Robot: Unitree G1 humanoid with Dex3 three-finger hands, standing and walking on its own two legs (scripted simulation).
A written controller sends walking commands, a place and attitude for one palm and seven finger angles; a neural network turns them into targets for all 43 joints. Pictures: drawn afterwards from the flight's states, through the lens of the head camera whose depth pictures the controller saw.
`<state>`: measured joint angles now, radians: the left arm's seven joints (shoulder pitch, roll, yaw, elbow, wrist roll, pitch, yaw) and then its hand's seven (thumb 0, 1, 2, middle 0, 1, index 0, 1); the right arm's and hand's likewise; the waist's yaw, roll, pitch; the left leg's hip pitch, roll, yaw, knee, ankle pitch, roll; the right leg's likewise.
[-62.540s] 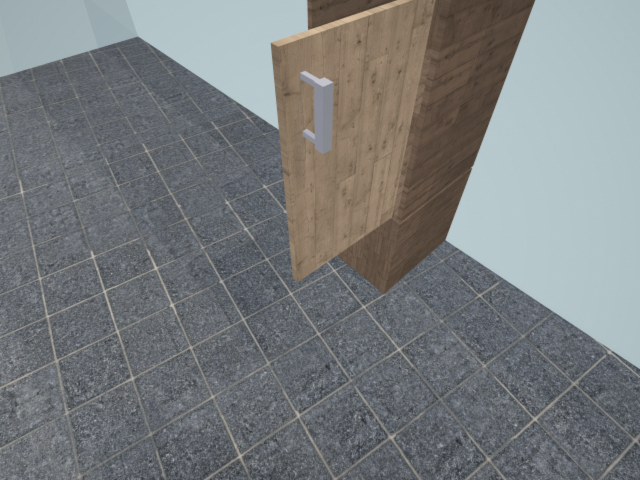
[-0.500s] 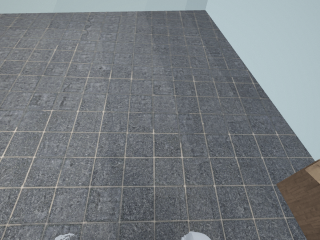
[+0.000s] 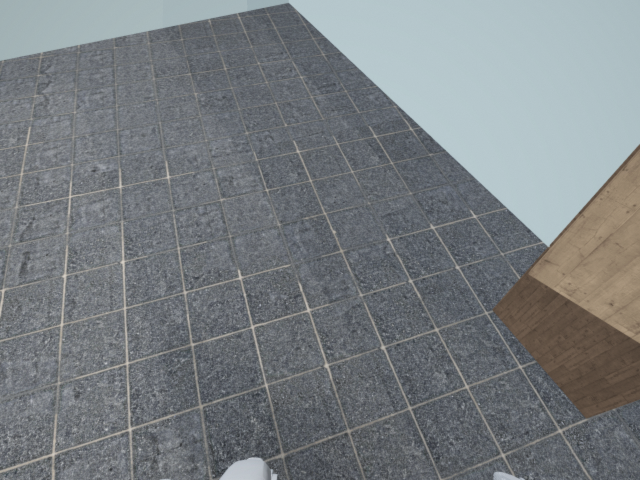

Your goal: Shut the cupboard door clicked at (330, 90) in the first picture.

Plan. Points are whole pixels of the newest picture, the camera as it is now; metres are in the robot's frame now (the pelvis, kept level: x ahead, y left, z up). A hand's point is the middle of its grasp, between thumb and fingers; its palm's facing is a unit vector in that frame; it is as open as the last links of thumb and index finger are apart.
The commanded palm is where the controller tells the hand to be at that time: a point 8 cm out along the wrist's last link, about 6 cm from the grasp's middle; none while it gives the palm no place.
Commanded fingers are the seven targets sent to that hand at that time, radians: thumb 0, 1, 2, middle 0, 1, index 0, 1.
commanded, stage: turn to face it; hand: left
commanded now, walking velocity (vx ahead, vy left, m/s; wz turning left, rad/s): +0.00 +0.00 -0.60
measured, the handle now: out of the picture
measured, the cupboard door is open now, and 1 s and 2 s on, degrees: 20 20 20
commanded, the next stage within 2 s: take the last steps up to it in 1.12 s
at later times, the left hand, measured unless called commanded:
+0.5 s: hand (220, 423) +0.21 +0.16 -0.16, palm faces -0.32 -0.91 -0.27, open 7.4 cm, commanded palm none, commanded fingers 0.00 0.90 0.90 -0.20 -0.30 -0.20 -0.30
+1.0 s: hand (236, 399) +0.25 +0.15 -0.18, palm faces -0.51 -0.84 -0.17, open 7.4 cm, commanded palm none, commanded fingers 0.00 0.90 0.90 -0.20 -0.30 -0.20 -0.30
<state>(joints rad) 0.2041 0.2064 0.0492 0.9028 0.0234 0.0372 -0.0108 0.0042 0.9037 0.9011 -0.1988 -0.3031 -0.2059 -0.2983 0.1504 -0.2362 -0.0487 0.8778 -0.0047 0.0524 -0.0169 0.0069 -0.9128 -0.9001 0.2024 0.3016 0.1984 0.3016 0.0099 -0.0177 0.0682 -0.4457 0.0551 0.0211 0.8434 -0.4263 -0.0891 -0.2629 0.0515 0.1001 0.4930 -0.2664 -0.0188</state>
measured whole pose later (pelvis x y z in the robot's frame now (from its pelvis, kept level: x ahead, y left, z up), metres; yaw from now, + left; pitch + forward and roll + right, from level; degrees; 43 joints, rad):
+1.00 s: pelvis +0.08 +0.02 +0.00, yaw -33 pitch +1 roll -2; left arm 0.19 0.26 0.08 0.93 0.02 0.07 -0.02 0.01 0.91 0.90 -0.20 -0.30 -0.20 -0.30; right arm 0.20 -0.19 0.00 0.87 -0.03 0.01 -0.03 0.00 -0.91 -0.90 0.21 0.30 0.20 0.30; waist 0.01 -0.06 0.06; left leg -0.31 0.07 0.11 0.57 -0.29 0.03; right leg -0.43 0.04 0.04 1.04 -0.48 0.03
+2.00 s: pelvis +0.19 -0.15 +0.01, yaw -48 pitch +1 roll -2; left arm 0.17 0.25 0.08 0.99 0.03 0.04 -0.05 0.00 0.91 0.90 -0.19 -0.30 -0.20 -0.30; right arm 0.38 -0.14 -0.02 1.04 -0.03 -0.04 -0.03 0.00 -0.91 -0.90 0.21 0.30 0.20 0.30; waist -0.03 -0.03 0.05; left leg -0.10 0.13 0.20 0.38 -0.28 -0.02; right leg -0.63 -0.08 0.01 1.05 -0.14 0.02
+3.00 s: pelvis +0.21 -0.23 +0.00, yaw -49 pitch -1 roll +0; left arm 0.28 0.21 0.04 1.09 0.02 0.04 0.01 0.00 0.91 0.90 -0.19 -0.30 -0.20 -0.30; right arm 0.28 -0.15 -0.01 1.07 -0.02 0.04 -0.02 0.00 -0.91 -0.90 0.20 0.30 0.20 0.30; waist 0.04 -0.06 0.02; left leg -0.10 0.01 0.01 0.43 -0.32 0.00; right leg -0.33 -0.05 -0.06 0.43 -0.14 0.01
